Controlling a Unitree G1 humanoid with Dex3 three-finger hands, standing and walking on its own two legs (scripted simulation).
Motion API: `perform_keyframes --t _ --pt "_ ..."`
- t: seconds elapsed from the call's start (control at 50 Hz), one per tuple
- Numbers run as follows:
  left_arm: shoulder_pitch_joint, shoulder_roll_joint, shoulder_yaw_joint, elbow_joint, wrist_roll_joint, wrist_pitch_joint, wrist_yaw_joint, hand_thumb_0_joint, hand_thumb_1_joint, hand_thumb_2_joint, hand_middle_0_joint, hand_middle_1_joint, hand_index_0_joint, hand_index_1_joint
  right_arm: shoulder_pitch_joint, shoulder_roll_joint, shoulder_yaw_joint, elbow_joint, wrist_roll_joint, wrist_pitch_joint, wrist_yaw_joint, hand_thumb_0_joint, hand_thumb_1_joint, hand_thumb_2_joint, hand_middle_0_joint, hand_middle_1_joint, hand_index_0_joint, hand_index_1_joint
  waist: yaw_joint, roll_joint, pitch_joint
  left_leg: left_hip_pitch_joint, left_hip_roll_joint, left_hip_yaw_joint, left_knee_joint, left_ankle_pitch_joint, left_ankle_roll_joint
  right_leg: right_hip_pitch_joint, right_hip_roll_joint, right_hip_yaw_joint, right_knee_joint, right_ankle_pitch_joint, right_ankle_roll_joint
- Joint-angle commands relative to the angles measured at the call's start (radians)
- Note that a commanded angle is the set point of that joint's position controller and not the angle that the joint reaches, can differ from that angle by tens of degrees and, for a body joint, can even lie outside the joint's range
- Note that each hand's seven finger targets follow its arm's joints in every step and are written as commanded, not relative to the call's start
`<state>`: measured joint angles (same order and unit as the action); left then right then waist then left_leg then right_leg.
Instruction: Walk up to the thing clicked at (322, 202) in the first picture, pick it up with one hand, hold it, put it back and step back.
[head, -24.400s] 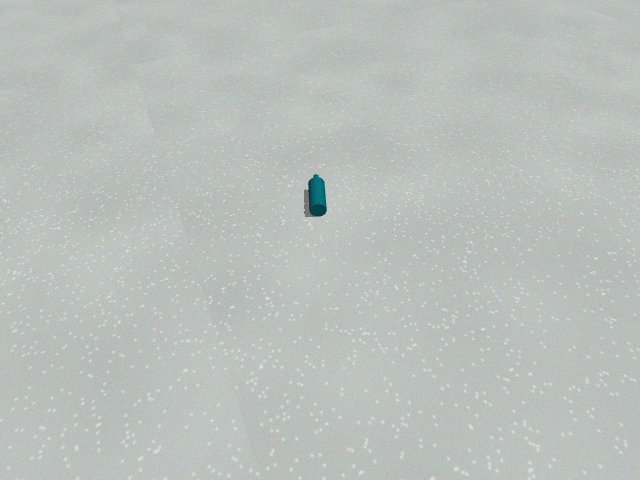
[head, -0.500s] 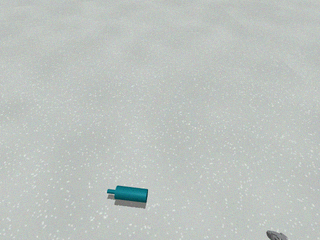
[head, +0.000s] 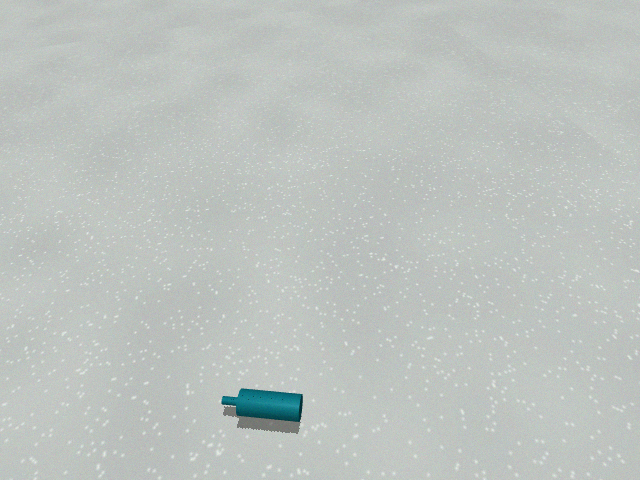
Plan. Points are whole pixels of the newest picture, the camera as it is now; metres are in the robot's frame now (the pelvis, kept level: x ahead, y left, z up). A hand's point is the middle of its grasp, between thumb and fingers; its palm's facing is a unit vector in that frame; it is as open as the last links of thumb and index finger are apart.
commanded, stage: stand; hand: left
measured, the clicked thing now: (261, 403) +0.45 +0.24 -0.74
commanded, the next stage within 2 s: walk up in 0.30 s
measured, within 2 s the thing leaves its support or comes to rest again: neither
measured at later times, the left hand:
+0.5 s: hand out of the picture +0.08 +0.28 -0.16, palm faces -0.03 -0.93 -0.38, open 7.4 cm
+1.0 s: hand out of the picture -0.03 +0.31 -0.18, palm faces -0.12 -0.91 -0.39, open 7.4 cm
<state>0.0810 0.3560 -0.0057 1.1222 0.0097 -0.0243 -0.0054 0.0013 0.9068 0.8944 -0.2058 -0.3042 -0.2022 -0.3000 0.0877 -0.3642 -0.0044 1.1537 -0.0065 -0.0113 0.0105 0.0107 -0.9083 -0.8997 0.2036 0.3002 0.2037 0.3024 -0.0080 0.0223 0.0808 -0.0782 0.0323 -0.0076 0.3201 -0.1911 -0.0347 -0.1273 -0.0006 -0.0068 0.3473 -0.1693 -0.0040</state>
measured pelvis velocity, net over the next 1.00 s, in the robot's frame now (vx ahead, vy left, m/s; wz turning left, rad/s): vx -0.14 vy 0.04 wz -0.08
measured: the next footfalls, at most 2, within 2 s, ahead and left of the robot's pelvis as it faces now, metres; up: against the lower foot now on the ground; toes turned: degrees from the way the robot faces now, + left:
right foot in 1.04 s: -0.14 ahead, -0.09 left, +0.00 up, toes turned -2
left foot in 1.36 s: -0.27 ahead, +0.13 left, +0.00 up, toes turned -3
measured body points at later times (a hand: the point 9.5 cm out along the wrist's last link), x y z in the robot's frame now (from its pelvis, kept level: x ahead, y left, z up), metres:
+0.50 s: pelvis -0.03 +0.02 -0.01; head +0.03 +0.02 +0.43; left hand +0.08 +0.33 -0.14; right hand +0.06 -0.31 -0.14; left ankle -0.04 +0.14 -0.72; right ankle +0.01 -0.11 -0.75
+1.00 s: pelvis -0.14 +0.04 -0.03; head -0.06 +0.05 +0.41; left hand -0.02 +0.35 -0.16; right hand -0.05 -0.28 -0.14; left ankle -0.07 +0.15 -0.75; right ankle -0.18 -0.09 -0.73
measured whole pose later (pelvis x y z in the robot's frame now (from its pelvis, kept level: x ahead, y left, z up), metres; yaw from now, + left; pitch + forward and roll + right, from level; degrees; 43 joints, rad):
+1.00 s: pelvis -0.14 +0.04 -0.03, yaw -4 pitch -2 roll -1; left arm 0.14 0.40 0.07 0.86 0.03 0.07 0.01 0.00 0.91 0.89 -0.21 -0.30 -0.20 -0.30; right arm 0.10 -0.37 -0.05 0.87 -0.02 0.02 -0.02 0.01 -0.90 -0.90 0.21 0.30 0.21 0.30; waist 0.00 -0.02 0.22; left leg -0.37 0.04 0.06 0.66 -0.25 0.02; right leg -0.28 0.03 0.08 0.80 -0.47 0.02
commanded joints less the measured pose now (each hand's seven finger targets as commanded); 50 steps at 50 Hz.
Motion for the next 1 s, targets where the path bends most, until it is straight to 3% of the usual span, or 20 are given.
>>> perform_keyframes --t 0.0,0.12,0.26,0.28,0.32,0.36,0.42,0.44,0.5,0.54,0.56,0.58,0.6,0.62,0.66,0.68,0.76,0.84,0.92,0.98 --pt "-0.063 0.225 0.045 -0.046 -0.007 -0.026 0.015 0.000 0.900 0.900 -0.200 -0.300 -0.200 -0.300 -0.059 -0.191 -0.032 -0.061 0.003 -0.021 -0.011 0.000 -0.900 -0.900 0.200 0.300 0.200 0.300 0.004 -0.052 -0.139 -0.010 0.099 -0.064 -0.032 0.148 0.037 0.063 -0.134 0.106 -0.059 0.213 -0.012" --pt "-0.066 0.230 0.049 -0.031 -0.005 -0.015 0.014 0.000 0.900 0.900 -0.200 -0.300 -0.200 -0.300 -0.042 -0.197 -0.031 -0.051 -0.001 -0.015 -0.011 0.000 -0.900 -0.900 0.200 0.300 0.200 0.300 0.006 -0.031 -0.107 -0.053 0.097 -0.070 -0.056 0.048 0.038 0.040 -0.127 0.110 -0.083 0.073 -0.014" --pt "-0.052 0.220 0.048 -0.026 -0.006 -0.016 0.010 0.000 0.900 0.900 -0.200 -0.300 -0.200 -0.300 -0.041 -0.200 -0.031 -0.054 -0.001 -0.021 -0.011 0.000 -0.900 -0.900 0.200 0.300 0.200 0.300 0.011 -0.017 -0.110 -0.037 0.101 -0.074 -0.053 0.076 0.039 0.025 -0.127 0.109 -0.082 0.098 -0.015" --pt "-0.065 0.274 0.090 -0.044 -0.023 0.000 0.018 0.000 0.900 0.900 -0.200 -0.300 -0.200 -0.300 -0.058 -0.248 -0.043 -0.047 0.003 -0.002 -0.016 0.000 -0.900 -0.900 0.200 0.300 0.200 0.300 0.014 -0.036 0.018 -0.117 0.076 -0.073 0.060 0.264 0.061 -0.045 -0.131 0.118 0.001 0.368 -0.026" --pt "-0.033 0.274 0.098 -0.077 -0.028 0.009 0.024 0.000 0.900 0.900 -0.200 -0.300 -0.200 -0.300 -0.021 -0.221 -0.043 -0.074 0.019 0.007 -0.021 0.000 -0.900 -0.900 0.200 0.300 0.200 0.300 0.009 -0.065 -0.092 -0.084 0.054 -0.036 0.174 0.320 0.063 -0.002 -0.159 0.115 0.045 0.528 -0.070" --pt "-0.047 0.295 0.109 -0.115 -0.024 0.021 0.025 0.000 0.900 0.900 -0.200 -0.300 -0.200 -0.300 0.006 -0.217 -0.051 -0.099 0.022 0.019 -0.023 0.000 -0.900 -0.900 0.200 0.300 0.200 0.300 0.007 -0.107 -0.187 -0.082 0.003 -0.011 0.293 0.225 0.061 0.003 -0.224 0.175 0.053 0.554 -0.139" --pt "-0.109 0.301 0.108 -0.184 0.002 0.037 0.030 0.000 0.900 0.900 -0.200 -0.300 -0.200 -0.300 0.053 -0.204 -0.068 -0.128 0.006 0.047 -0.021 0.000 -0.900 -0.900 0.200 0.300 0.200 0.300 -0.001 -0.216 -0.159 -0.147 -0.064 -0.022 0.551 -0.323 0.073 -0.125 -0.341 0.261 0.035 0.476 -0.245" --pt "-0.130 0.300 0.109 -0.207 0.009 0.040 0.030 0.000 0.900 0.900 -0.200 -0.300 -0.200 -0.300 0.082 -0.205 -0.073 -0.137 0.005 0.054 -0.018 0.000 -0.900 -0.900 0.200 0.300 0.200 0.300 -0.016 -0.224 -0.150 -0.138 -0.051 -0.046 0.605 -0.361 0.082 -0.180 -0.347 0.244 0.047 0.439 -0.252" --pt "-0.149 0.282 0.101 -0.247 0.018 0.048 0.037 0.000 0.900 0.900 -0.200 -0.300 -0.200 -0.300 0.135 -0.207 -0.083 -0.157 0.006 0.049 -0.016 0.000 -0.900 -0.900 0.200 0.300 0.200 0.300 -0.037 -0.217 -0.161 -0.163 -0.028 -0.023 0.438 -0.249 0.077 -0.141 -0.280 0.186 0.163 0.429 -0.188" --pt "-0.131 0.252 0.092 -0.266 0.003 0.067 0.034 0.000 0.900 0.900 -0.200 -0.300 -0.200 -0.300 0.144 -0.217 -0.090 -0.160 -0.015 0.035 -0.021 0.000 -0.900 -0.900 0.200 0.300 0.200 0.300 -0.043 -0.074 -0.139 -0.133 0.014 -0.039 0.109 0.105 0.073 -0.148 -0.163 0.121 0.324 0.253 -0.096" --pt "-0.093 0.194 0.080 -0.281 -0.009 0.074 0.037 0.000 0.900 0.900 -0.200 -0.300 -0.200 -0.300 0.110 -0.290 -0.111 -0.181 -0.042 0.029 -0.025 0.000 -0.900 -0.900 0.200 0.300 0.200 0.300 -0.017 0.145 -0.144 -0.065 0.165 -0.262 0.056 0.395 0.116 -0.268 -0.012 0.070 0.509 0.037 -0.040" --pt "-0.044 0.176 0.084 -0.270 -0.007 0.083 0.044 0.000 0.900 0.900 -0.200 -0.300 -0.200 -0.300 0.061 -0.324 -0.115 -0.212 -0.049 0.022 -0.025 0.000 -0.900 -0.900 0.200 0.300 0.200 0.300 0.019 0.146 -0.137 -0.036 0.260 -0.352 0.071 0.616 0.186 -0.363 0.099 0.115 0.637 -0.427 -0.017" --pt "-0.034 0.201 0.090 -0.274 0.001 0.089 0.054 0.000 0.900 0.900 -0.200 -0.300 -0.200 -0.300 0.075 -0.380 -0.130 -0.234 -0.031 0.023 -0.024 0.000 -0.900 -0.900 0.200 0.300 0.200 0.300 -0.025 0.178 -0.190 -0.067 0.355 -0.420 0.069 0.642 0.268 -0.341 0.118 0.198 0.745 -0.513 -0.017" --pt "-0.060 0.221 0.097 -0.265 0.007 0.091 0.059 0.000 0.900 0.900 -0.200 -0.300 -0.200 -0.300 0.049 -0.366 -0.133 -0.244 -0.030 0.023 -0.029 0.000 -0.900 -0.900 0.200 0.300 0.200 0.300 -0.027 0.134 -0.166 -0.107 0.356 -0.427 0.053 0.564 0.285 -0.343 0.114 0.237 0.838 -0.486 -0.021" --pt "0.005 0.224 0.098 -0.260 -0.004 0.090 0.055 0.000 0.900 0.900 -0.200 -0.300 -0.200 -0.300 -0.035 -0.299 -0.120 -0.273 -0.037 0.016 -0.046 0.000 -0.900 -0.900 0.200 0.300 0.200 0.300 0.033 0.086 -0.120 -0.055 0.241 -0.259 0.127 0.561 0.238 -0.420 0.106 0.253 0.914 -0.367 -0.011" --pt "0.035 0.225 0.101 -0.262 -0.005 0.088 0.051 0.000 0.900 0.900 -0.200 -0.300 -0.200 -0.300 -0.022 -0.278 -0.116 -0.282 -0.032 0.015 -0.052 0.000 -0.900 -0.900 0.200 0.300 0.200 0.300 0.039 0.102 -0.117 -0.028 0.226 -0.237 0.151 0.554 0.232 -0.433 0.097 0.236 0.903 -0.332 -0.005" --pt "0.032 0.218 0.116 -0.307 0.013 0.077 0.041 0.000 0.900 0.900 -0.200 -0.300 -0.200 -0.300 0.074 -0.256 -0.124 -0.296 -0.016 0.012 -0.059 0.000 -0.900 -0.900 0.200 0.300 0.200 0.300 -0.014 0.085 -0.141 0.108 0.238 -0.240 0.187 0.597 0.258 -0.430 0.087 0.196 0.815 -0.338 0.037" --pt "0.034 0.211 0.121 -0.343 0.011 0.072 0.035 0.000 0.900 0.900 -0.200 -0.300 -0.200 -0.300 0.111 -0.276 -0.127 -0.314 -0.016 0.015 -0.061 0.000 -0.900 -0.900 0.200 0.300 0.200 0.300 -0.043 0.107 -0.134 0.107 0.254 -0.240 0.193 0.562 0.275 -0.379 0.065 0.158 0.659 -0.353 0.041" --pt "0.099 0.205 0.126 -0.335 0.014 0.068 0.026 0.000 0.900 0.900 -0.200 -0.300 -0.200 -0.300 0.070 -0.294 -0.129 -0.348 -0.019 0.020 -0.053 0.000 -0.900 -0.900 0.200 0.300 0.200 0.300 -0.022 0.144 -0.166 0.007 0.259 -0.229 0.186 0.411 0.256 -0.239 0.025 0.071 0.473 -0.328 0.021" --pt "0.203 0.194 0.134 -0.299 0.021 0.059 0.019 0.000 0.900 0.900 -0.200 -0.300 -0.200 -0.300 0.012 -0.294 -0.120 -0.367 -0.009 0.034 -0.044 0.000 -0.900 -0.900 0.200 0.300 0.200 0.300 0.032 0.126 -0.189 -0.112 0.220 -0.175 0.251 0.296 0.198 -0.063 0.022 0.017 0.182 -0.124 -0.014"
